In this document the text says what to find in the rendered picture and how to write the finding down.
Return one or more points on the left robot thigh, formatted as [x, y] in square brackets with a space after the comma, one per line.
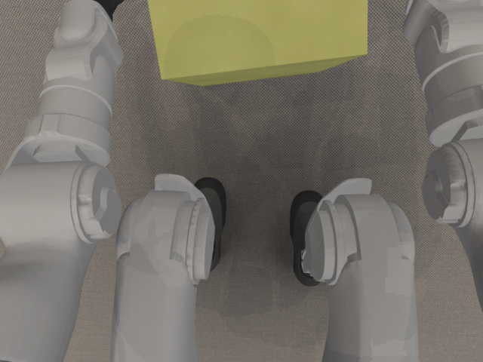
[153, 317]

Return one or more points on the robot left forearm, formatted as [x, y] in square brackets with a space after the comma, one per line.
[78, 91]

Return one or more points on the robot right forearm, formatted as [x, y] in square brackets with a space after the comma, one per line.
[447, 38]

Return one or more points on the robot right upper arm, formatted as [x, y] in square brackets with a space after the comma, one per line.
[453, 193]

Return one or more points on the carton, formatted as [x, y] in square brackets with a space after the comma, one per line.
[211, 42]

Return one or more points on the robot left upper arm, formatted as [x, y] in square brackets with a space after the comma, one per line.
[52, 216]

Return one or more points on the left robot foot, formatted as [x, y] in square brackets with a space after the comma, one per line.
[215, 194]

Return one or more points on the robot left hand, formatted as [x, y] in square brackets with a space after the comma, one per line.
[109, 5]

